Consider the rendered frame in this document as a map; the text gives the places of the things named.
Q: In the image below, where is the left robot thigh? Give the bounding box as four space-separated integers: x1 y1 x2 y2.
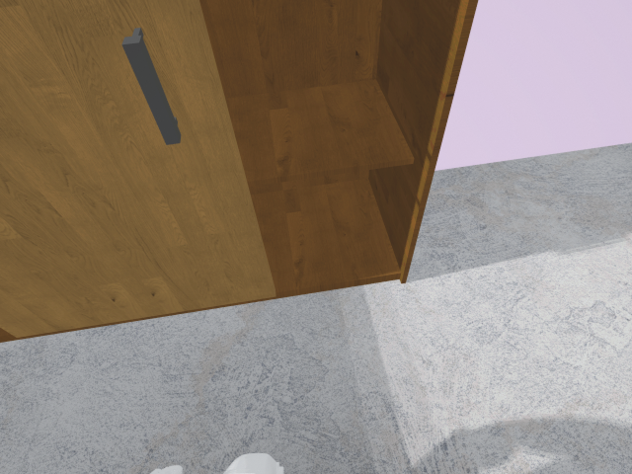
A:
223 453 283 474

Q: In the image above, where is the handle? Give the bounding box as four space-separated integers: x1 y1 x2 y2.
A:
122 28 181 145

